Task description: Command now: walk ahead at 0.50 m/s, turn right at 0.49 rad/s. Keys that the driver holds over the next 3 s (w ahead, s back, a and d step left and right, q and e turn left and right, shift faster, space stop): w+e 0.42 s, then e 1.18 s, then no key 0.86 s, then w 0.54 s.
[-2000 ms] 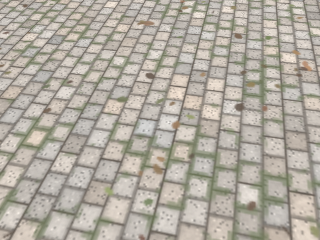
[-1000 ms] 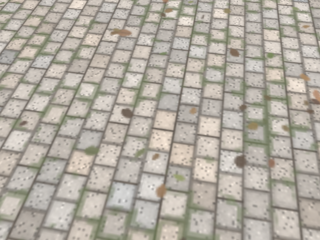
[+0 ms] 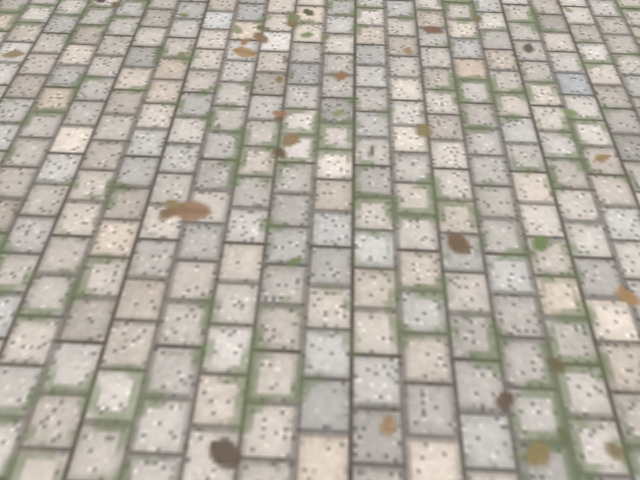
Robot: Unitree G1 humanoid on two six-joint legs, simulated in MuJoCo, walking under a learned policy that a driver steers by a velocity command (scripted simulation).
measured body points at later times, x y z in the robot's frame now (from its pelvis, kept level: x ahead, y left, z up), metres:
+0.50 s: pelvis +0.27 -0.04 +0.00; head +0.30 -0.07 +0.45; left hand +0.33 +0.23 -0.12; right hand +0.39 -0.32 -0.11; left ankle +0.47 +0.08 -0.68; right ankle +0.17 -0.07 -0.74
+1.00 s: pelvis +0.40 -0.04 +0.00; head +0.42 -0.06 +0.45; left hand +0.66 +0.09 -0.11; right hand +0.33 -0.33 -0.11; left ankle +0.51 +0.00 -0.74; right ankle +0.34 -0.16 -0.69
